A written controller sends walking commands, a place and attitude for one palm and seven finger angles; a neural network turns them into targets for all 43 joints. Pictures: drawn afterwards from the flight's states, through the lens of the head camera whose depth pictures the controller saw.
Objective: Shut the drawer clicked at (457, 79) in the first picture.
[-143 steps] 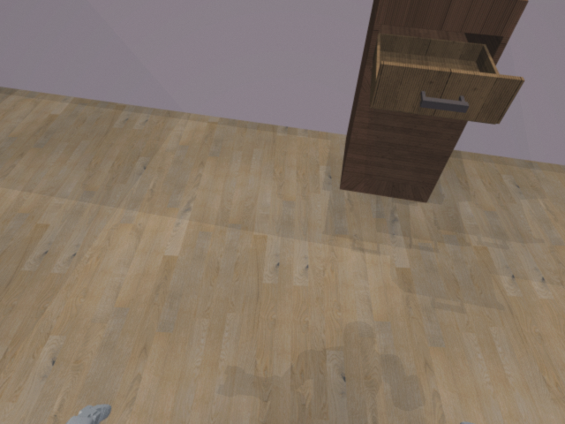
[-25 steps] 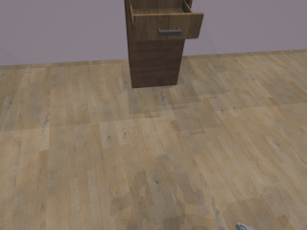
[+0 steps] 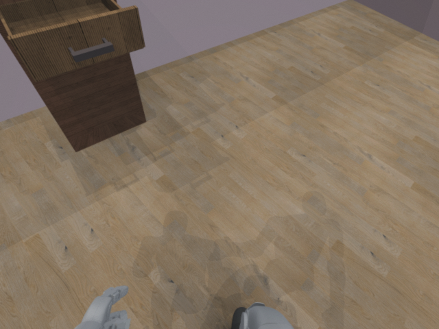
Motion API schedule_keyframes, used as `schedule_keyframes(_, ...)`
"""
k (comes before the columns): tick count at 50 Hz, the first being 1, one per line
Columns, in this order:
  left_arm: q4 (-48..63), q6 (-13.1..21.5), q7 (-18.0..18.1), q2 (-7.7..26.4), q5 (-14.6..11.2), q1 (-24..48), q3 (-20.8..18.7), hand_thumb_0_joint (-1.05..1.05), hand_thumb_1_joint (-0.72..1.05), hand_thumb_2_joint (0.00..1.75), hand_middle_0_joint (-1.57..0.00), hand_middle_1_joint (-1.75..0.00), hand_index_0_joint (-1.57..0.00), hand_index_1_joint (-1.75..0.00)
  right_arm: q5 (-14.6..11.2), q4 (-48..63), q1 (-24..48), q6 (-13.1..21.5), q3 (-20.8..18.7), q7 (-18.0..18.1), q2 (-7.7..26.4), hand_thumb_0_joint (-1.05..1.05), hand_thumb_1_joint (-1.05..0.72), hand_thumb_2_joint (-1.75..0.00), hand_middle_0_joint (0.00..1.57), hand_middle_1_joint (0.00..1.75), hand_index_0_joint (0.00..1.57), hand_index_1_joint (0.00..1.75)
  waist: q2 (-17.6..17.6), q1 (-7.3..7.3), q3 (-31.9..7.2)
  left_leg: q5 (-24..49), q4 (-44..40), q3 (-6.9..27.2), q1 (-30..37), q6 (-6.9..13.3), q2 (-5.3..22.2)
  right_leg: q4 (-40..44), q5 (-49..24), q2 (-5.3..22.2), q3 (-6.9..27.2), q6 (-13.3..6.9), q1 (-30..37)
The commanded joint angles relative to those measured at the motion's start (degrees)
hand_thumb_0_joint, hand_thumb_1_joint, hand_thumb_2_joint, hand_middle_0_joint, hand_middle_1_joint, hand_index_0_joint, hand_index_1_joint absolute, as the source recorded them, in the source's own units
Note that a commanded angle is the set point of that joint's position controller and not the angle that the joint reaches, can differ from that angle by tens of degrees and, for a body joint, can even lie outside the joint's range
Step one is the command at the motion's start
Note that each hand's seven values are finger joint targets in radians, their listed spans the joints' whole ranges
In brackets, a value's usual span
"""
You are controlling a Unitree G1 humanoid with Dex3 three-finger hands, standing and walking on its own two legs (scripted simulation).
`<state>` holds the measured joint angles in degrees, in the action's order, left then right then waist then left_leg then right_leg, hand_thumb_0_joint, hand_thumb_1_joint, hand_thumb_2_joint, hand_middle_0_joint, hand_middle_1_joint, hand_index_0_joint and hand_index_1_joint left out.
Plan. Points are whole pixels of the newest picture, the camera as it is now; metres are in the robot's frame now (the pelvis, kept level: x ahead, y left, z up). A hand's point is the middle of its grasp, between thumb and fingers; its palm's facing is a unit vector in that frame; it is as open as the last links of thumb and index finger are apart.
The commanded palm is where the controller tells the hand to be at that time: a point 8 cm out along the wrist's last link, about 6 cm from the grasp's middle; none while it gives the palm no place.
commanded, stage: walk to a spot facing it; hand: left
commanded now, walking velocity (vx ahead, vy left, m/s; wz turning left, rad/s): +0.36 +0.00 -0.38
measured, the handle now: (90, 48) +0.91 +0.40 -0.03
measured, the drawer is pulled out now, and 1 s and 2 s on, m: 0.29 0.29 0.29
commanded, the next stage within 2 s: turn to face it in 1.04 s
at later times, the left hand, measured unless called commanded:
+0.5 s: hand (118, 292) +0.21 +0.21 -0.18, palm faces -0.05 -0.98 -0.17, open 7.4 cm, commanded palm none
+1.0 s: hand (184, 163) +0.56 +0.09 -0.17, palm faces -0.39 -0.90 -0.18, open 7.4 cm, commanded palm none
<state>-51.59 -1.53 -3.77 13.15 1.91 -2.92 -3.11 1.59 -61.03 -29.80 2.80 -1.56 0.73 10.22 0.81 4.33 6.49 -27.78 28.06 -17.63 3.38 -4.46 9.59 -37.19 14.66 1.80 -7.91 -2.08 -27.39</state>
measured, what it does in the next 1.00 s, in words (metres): walks ahead, turning right: right foot, then left foot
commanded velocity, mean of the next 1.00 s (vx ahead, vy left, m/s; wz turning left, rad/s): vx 0.35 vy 0.00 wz -0.33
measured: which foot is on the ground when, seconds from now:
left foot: down 0.00-0.02, up 0.04-0.42, down 0.44-1.00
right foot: up 0.00-0.00, down 0.02-0.46, up 0.48-1.00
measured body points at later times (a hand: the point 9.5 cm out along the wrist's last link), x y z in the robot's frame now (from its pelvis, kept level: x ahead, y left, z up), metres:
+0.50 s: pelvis +0.19 +0.02 +0.00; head +0.19 +0.05 +0.45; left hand +0.22 +0.27 -0.16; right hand +0.27 -0.23 -0.11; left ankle +0.27 +0.10 -0.72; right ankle +0.11 -0.10 -0.70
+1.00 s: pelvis +0.39 -0.04 +0.00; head +0.43 -0.06 +0.45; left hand +0.58 +0.14 -0.15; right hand +0.19 -0.17 -0.14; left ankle +0.27 +0.10 -0.72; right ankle +0.47 -0.18 -0.71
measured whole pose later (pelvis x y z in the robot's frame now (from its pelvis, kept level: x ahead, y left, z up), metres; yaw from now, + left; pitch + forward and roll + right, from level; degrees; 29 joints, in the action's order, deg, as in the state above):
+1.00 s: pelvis +0.39 -0.04 +0.00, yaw -21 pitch +0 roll -1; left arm -57.7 0.2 -1.8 11.0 1.9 -6.6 -4.2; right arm 1.7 -65.8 -30.4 3.1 -2.1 0.7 6.3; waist -0.6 3.5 5.6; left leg -27.7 26.4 -22.1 5.5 -3.7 8.3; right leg -36.9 11.8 2.1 -10.2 -3.7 -28.0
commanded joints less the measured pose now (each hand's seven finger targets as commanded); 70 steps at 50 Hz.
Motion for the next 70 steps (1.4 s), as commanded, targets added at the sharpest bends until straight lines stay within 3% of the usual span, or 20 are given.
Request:
schedule_keyframes(1, -2.8, 3.8, 2.2, 18.3, -1.2, -25.0, -4.8, 0.0, 0.9, 0.9, -0.2, -0.3, -0.2, -0.3, -2.0, 7.5, 2.2, 1.4, -1.4, 0.1, 5.9, 0.0, -0.9, -0.9, 0.2, 0.3, 0.2, 0.3, 11.7, -12.6, -25.3, -6.8, 51.8, 6.4, -40.6, 0.8, -3.5, 14.7, -9.4, 24.9, 40.3, -13.3, 51.4)
schedule_keyframes(2, -2.4, 2.8, 2.9, 18.5, -2.0, -23.6, -4.9, 0.0, 0.9, 0.9, -0.2, -0.3, -0.2, -0.3, -1.8, 9.1, 8.3, 1.4, -1.7, 0.5, 7.7, 0.0, -0.9, -0.9, 0.2, 0.3, 0.2, 0.3, 4.2, -13.15, -21.3, -4.3, 54.5, 13.8, -43.0, 2.6, -1.9, 18.1, -8.4, 24.3, 38.8, -14.5, 44.0)
schedule_keyframes(4, -0.3, 2.9, 3.3, 12.4, -1.8, -13.8, -3.2, 0.0, 0.9, 0.9, -0.2, -0.3, -0.2, -0.3, -0.8, 8.3, 11.1, 0.7, -2.2, 0.2, 7.3, 0.0, -0.9, -0.9, 0.2, 0.3, 0.2, 0.3, 2.2, -8.61, -8.8, 5.5, 51.6, 16.4, -41.4, 2.7, 2.1, 22.7, 5.5, 19.4, 30.4, -11.2, 24.3)
schedule_keyframes(8, -0.3, 4.2, 3.9, 7.5, -0.5, -6.9, -1.9, 0.0, 0.9, 0.9, -0.2, -0.3, -0.2, -0.3, 0.4, 4.7, 3.0, -1.7, -2.0, -0.4, 4.1, 0.0, -0.9, -0.9, 0.2, 0.3, 0.2, 0.3, 4.4, -1.04, -7.3, 10.7, 38.2, 14.2, -32.3, 1.3, 1.6, 24.4, 0.8, 11.3, 15.4, -7.9, 9.9)
schedule_keyframes(18, -3.4, 4.8, 3.7, 7.5, -0.5, -14.0, -2.1, 0.0, 0.9, 0.9, -0.2, -0.3, -0.2, -0.3, -0.1, 9.7, 17.2, 0.2, -2.4, -2.0, 3.6, 0.0, -0.9, -0.9, 0.2, 0.3, 0.2, 0.3, 5.4, -4.98, -2.6, 13.8, 11.1, 12.3, -26.6, 2.1, -2.7, 23.9, 5.9, 11.0, 19.6, -8.2, 12.0)
schedule_keyframes(21, -3.5, 4.4, 3.7, 6.0, -1.0, -13.7, -1.9, 0.0, 0.9, 0.9, -0.2, -0.3, -0.2, -0.3, 0.0, 7.2, 10.6, 1.2, -2.8, -1.2, 6.2, 0.0, -0.9, -0.9, 0.2, 0.3, 0.2, 0.3, -0.3, -1.46, -4.1, 13.4, 0.1, 12.1, -9.2, 2.9, -4.0, 12.9, 2.8, 6.4, 16.5, -5.4, 6.0)
schedule_keyframes(23, -1.7, 4.6, 3.0, 0.8, -1.2, -14.5, -0.9, 0.0, 0.9, 0.9, -0.2, -0.3, -0.2, -0.3, 1.1, 4.4, -2.1, 1.2, -4.8, -0.5, 15.6, 0.0, -0.9, -0.9, 0.2, 0.3, 0.2, 0.3, -23.3, 2.44, -9.1, -3.1, -16.1, 41.7, 4.2, 10.9, 18.1, -20.4, 17.7, -4.6, 3.7, -0.2, -10.6)
schedule_keyframes(24, -1.7, 4.3, 3.4, 3.5, -0.4, -11.9, -1.5, 0.0, 0.9, 0.9, -0.2, -0.3, -0.2, -0.3, 0.7, 3.9, -0.5, 0.8, -4.1, 0.1, 12.9, 0.0, -0.9, -0.9, 0.2, 0.3, 0.2, 0.3, -18.3, 2.59, -7.4, -11.0, -19.6, 44.6, -0.9, 11.4, 19.2, -29.9, 15.2, -1.7, 9.0, -0.4, -12.4)
schedule_keyframes(26, -3.0, 4.2, 2.4, 2.4, -0.2, -10.9, -1.9, 0.0, 0.9, 0.9, -0.2, -0.3, -0.2, -0.3, 0.2, 5.7, 6.6, 1.3, -2.7, 0.2, 8.2, 0.0, -0.9, -0.9, 0.2, 0.3, 0.2, 0.3, -6.5, -1.03, -0.8, -6.3, -20.3, 34.5, -9.6, 10.4, 15.2, -34.4, 5.2, 2.6, 9.8, -0.2, -13.6)
schedule_keyframes(31, -5.9, 2.0, 2.2, -0.8, 0.2, -16.5, -2.0, 0.0, 0.9, 0.9, -0.2, -0.3, -0.2, -0.3, -0.4, 4.1, 8.0, 2.8, -2.2, 0.8, 3.9, 0.0, -0.9, -0.9, 0.2, 0.3, 0.2, 0.3, -6.4, -4.71, -2.9, 17.1, -18.5, 14.5, -10.1, 8.5, 9.5, -31.6, -4.1, 4.3, 8.3, 2.3, -10.6)
schedule_keyframes(44, -1.4, 2.1, 1.2, -3.2, -0.2, 1.0, -1.0, 0.0, 0.9, 0.9, -0.2, -0.3, -0.2, -0.3, 0.4, -1.9, -1.9, 1.9, -2.0, 0.9, 4.7, 0.0, -0.9, -0.9, 0.2, 0.3, 0.2, 0.3, -9.3, -0.65, 3.0, 36.1, -14.9, 3.6, 0.1, 10.3, 10.8, -5.1, -5.1, 3.4, 0.1, 0.8, -12.0)
schedule_keyframes(47, -2.4, 2.8, 1.6, -1.7, -0.2, -3.1, -1.1, 0.0, 0.9, 0.9, -0.2, -0.3, -0.2, -0.3, 0.4, -2.0, -1.5, 1.5, -2.5, 0.8, 6.3, 0.0, -0.9, -0.9, 0.2, 0.3, 0.2, 0.3, -8.1, -3.24, -0.5, 56.5, -5.7, 0.7, 1.4, 9.5, 11.1, -1.3, -0.1, -1.2, -3.6, -1.9, -2.3)
schedule_keyframes(49, -6.3, 3.9, 2.0, 1.2, 0.2, -16.1, -2.1, 0.0, 0.9, 0.9, -0.2, -0.3, -0.2, -0.3, -0.3, -1.2, 1.2, 1.3, -2.6, 0.7, 7.8, 0.0, -0.9, -0.9, 0.2, 0.3, 0.2, 0.3, -7.0, -9.75, -8.9, 62.6, 12.2, -1.5, -3.6, 6.7, 8.8, 5.0, -4.4, -4.2, -5.4, -3.6, 17.9)
schedule_keyframes(50, -8.5, 4.6, 2.6, 6.4, 0.4, -24.5, -3.4, 0.0, 0.9, 0.9, -0.2, -0.3, -0.2, -0.3, -1.2, -0.3, 1.8, 1.4, -2.5, -0.1, 6.5, 0.0, -0.9, -0.9, 0.2, 0.3, 0.2, 0.3, -0.8, -13.59, -15.7, 47.5, 27.8, -1.4, -17.0, 4.8, 6.3, 6.3, -6.9, 4.0, 4.5, -6.4, 35.0)
schedule_keyframes(51, -9.2, 4.9, 3.5, 12.5, -0.4, -29.2, -4.7, 0.0, 0.9, 0.9, -0.2, -0.3, -0.2, -0.3, -2.0, 1.9, 0.6, 1.8, -1.8, 0.1, 1.8, 0.0, -0.9, -0.9, 0.2, 0.3, 0.2, 0.3, 11.5, -12.89, -22.1, -3.4, 47.6, 2.3, -35.6, 1.7, -3.7, 10.5, -18.7, 21.7, 32.9, -14.1, 48.4)
schedule_keyframes(52, -8.8, 4.3, 4.1, 13.7, -1.8, -27.9, -4.7, 0.0, 0.9, 0.9, -0.2, -0.3, -0.2, -0.3, -1.9, 3.7, 6.3, 1.6, -1.9, 0.6, 3.1, 0.0, -0.9, -0.9, 0.2, 0.3, 0.2, 0.3, 4.9, -12.85, -19.3, -5.7, 54.4, 11.1, -39.3, 3.0, -3.8, 16.4, -25.9, 24.4, 36.9, -16.6, 42.7)
schedule_keyframes(55, -6.1, 5.0, 4.5, 5.3, -1.5, -15.0, -2.0, 0.0, 0.9, 0.9, -0.2, -0.3, -0.2, -0.3, -0.3, 2.0, 7.8, 0.2, -1.9, 0.4, 1.8, 0.0, -0.9, -0.9, 0.2, 0.3, 0.2, 0.3, 1.9, -6.22, -7.3, 7.6, 49.7, 16.0, -36.2, 3.0, 1.7, 20.4, -18.4, 17.7, 21.1, -9.9, 19.5)
schedule_keyframes(58, -5.9, 5.8, 5.0, 2.8, -0.8, -10.8, -0.8, 0.0, 0.9, 0.9, -0.2, -0.3, -0.2, -0.3, -0.1, -0.6, 2.0, -1.8, -1.4, 0.3, -0.9, 0.0, -0.9, -0.9, 0.2, 0.3, 0.2, 0.3, 1.4, -1.1, -6.6, 9.3, 40.7, 15.1, -30.6, 2.0, 1.2, 21.7, -23.2, 14.0, 10.3, -7.9, 10.6)
schedule_keyframes(62, -5.8, 5.9, 5.0, 1.1, -0.9, -10.1, 0.0, 0.0, 0.9, 0.9, -0.2, -0.3, -0.2, -0.3, -0.5, 0.7, 5.0, -2.9, -1.1, -0.1, -1.6, 0.0, -0.9, -0.9, 0.2, 0.3, 0.2, 0.3, 4.6, -0.62, -5.7, 14.1, 30.8, 14.9, -29.7, 1.5, -0.4, 22.7, -24.7, 12.4, 4.3, -6.4, 9.8)
schedule_keyframes(70, -5.4, 3.6, 5.5, 5.4, -0.7, -12.4, -1.4, 0.0, 0.9, 0.9, -0.2, -0.3, -0.2, -0.3, -0.4, 6.5, 18.2, -3.0, -1.3, -1.4, 2.2, 0.0, -0.9, -0.9, 0.2, 0.3, 0.2, 0.3, 4.9, -4.88, -2.9, 12.0, 13.3, 11.1, -27.9, 2.6, -3.1, 15.5, -26.9, 17.0, 1.3, -4.4, 19.1)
